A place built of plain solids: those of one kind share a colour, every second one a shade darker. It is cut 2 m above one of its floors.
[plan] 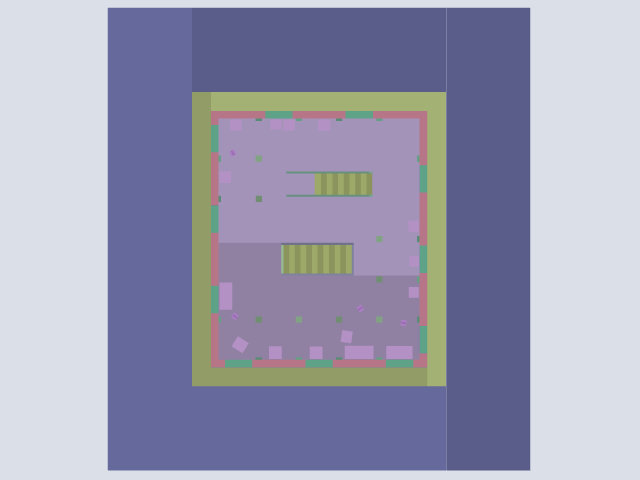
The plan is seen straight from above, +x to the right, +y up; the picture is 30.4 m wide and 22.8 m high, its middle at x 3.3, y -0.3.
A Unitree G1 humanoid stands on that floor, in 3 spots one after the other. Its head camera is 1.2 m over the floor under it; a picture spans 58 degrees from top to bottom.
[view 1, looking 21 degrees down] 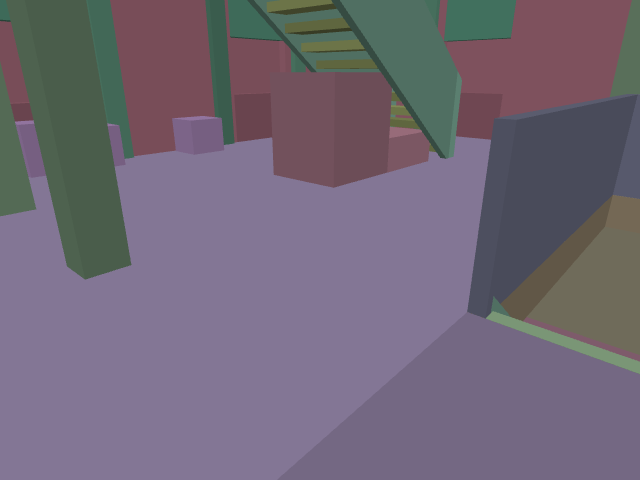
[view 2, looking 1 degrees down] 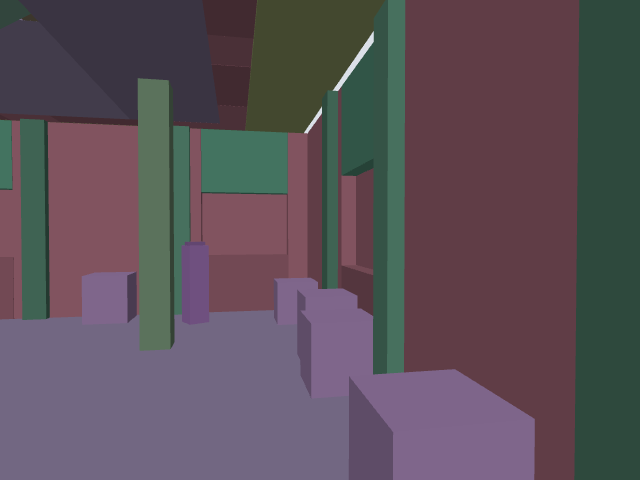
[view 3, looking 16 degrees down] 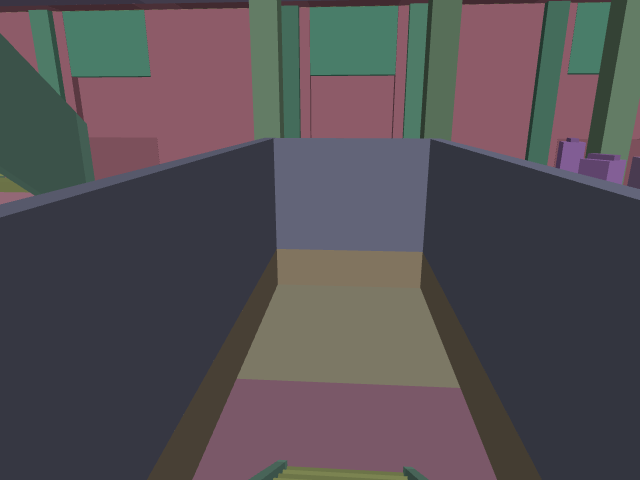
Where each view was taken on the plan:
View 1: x -0.58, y -1.21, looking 42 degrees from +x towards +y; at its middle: floor_storey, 3.35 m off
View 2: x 5.17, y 4.37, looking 169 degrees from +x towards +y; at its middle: wall_storey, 5.77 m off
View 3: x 0.97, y -1.21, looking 4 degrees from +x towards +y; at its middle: rail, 4.01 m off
